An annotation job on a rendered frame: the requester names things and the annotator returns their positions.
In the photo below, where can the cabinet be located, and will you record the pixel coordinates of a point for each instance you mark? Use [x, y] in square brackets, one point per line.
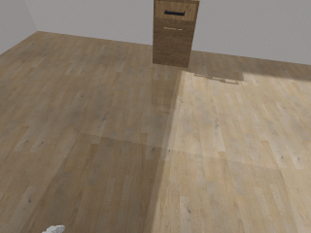
[169, 47]

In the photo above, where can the handle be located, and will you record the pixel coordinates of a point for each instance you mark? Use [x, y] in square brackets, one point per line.
[172, 29]
[174, 13]

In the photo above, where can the drawer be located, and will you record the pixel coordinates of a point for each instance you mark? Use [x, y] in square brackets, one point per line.
[162, 6]

